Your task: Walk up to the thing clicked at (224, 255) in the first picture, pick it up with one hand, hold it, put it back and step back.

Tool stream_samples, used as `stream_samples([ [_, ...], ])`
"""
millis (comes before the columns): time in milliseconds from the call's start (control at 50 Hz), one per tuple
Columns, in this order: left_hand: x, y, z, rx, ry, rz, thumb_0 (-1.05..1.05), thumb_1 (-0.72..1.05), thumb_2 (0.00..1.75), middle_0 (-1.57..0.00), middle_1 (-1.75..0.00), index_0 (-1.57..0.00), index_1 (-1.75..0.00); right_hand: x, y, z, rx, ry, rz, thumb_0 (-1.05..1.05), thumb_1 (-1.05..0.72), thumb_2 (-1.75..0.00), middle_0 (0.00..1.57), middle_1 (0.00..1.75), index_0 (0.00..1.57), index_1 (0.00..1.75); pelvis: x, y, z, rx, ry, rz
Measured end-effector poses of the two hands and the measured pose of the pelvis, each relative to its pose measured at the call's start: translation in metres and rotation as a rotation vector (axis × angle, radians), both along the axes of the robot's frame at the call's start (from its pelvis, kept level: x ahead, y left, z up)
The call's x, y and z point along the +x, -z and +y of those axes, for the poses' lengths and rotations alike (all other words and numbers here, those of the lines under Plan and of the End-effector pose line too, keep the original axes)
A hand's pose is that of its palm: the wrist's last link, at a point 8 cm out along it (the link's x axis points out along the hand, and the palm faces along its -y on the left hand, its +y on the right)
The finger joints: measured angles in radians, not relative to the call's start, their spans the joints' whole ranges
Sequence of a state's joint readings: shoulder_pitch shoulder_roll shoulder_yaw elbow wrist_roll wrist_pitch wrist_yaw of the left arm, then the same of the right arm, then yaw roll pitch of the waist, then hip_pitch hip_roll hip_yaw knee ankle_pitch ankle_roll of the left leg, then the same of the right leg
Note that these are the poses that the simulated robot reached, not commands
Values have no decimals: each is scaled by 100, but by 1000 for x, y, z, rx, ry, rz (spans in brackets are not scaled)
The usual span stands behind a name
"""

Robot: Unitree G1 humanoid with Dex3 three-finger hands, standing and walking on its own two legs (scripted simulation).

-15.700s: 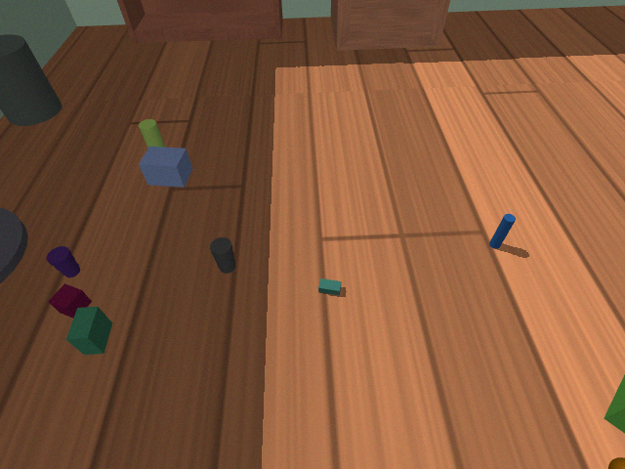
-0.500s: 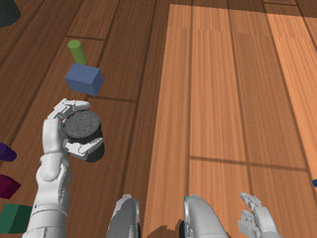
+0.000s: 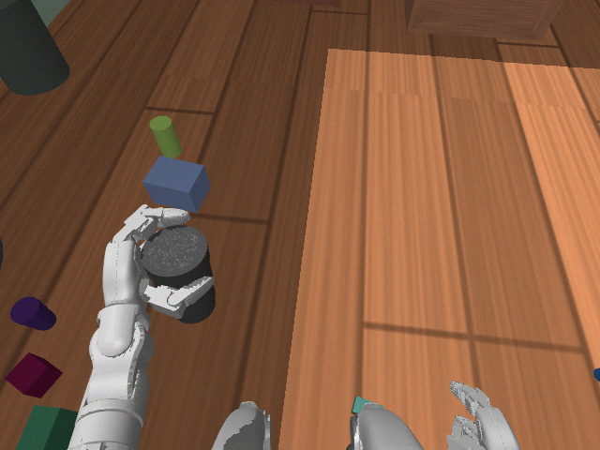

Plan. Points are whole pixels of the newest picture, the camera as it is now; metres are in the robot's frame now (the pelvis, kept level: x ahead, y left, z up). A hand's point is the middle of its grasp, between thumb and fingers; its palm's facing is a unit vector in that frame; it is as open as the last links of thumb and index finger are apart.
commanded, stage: lift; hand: left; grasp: from the side
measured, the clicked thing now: (185, 279) +0.34 +0.17 -0.01
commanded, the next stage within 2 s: hold in 0.42 s
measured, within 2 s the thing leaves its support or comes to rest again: neither
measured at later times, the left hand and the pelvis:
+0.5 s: hand (179, 248) +0.35 +0.16 +0.06, palm faces +0.11 -0.99 -0.03, open 10.8 cm; pelvis +0.01 -0.01 +0.02, yaw +0 degrees
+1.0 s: hand (174, 241) +0.35 +0.16 +0.08, palm faces +0.11 -0.99 -0.03, open 10.8 cm; pelvis +0.02 +0.00 +0.03, yaw +0 degrees
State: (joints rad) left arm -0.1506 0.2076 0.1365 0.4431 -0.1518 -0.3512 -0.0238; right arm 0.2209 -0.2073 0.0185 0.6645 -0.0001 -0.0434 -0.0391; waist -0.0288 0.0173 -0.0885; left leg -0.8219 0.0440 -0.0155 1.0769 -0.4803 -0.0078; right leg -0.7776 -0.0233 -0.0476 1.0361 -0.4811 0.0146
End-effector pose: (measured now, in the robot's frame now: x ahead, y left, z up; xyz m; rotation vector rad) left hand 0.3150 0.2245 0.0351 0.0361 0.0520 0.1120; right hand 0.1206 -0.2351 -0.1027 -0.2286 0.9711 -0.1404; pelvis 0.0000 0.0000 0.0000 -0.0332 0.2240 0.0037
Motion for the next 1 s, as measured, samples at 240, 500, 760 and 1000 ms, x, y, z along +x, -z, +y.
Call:
stream_samples([
  [240, 1, -11, -7, -3, 5, 14, -2, -48, 110, -75, -103, -68, -100, 8, -16, -10, -11, 4, -7, 1, -92, -90, 20, 30, 20, 30, 8, -14, -5, 7, -2, -38],
  [500, 6, -26, -10, -6, 5, -8, -2, -48, 110, -75, -103, -68, -100, 10, -26, -14, -13, 13, -2, 1, -92, -90, 20, 30, 20, 30, 15, -23, -7, 12, 0, -67],
  [760, 7, -35, -12, -8, 0, -17, -2, -48, 109, -74, -104, -67, -100, 10, -31, -13, -4, 25, 4, 1, -93, -90, 20, 30, 20, 30, 19, -30, -6, 14, 3, -89],
  [1000, 4, -43, -9, -9, -3, -24, -2, -48, 109, -74, -104, -67, -100, 12, -38, -9, -2, 25, -13, 1, -94, -90, 20, 30, 20, 30, 19, -34, -3, 12, 4, -112],
])
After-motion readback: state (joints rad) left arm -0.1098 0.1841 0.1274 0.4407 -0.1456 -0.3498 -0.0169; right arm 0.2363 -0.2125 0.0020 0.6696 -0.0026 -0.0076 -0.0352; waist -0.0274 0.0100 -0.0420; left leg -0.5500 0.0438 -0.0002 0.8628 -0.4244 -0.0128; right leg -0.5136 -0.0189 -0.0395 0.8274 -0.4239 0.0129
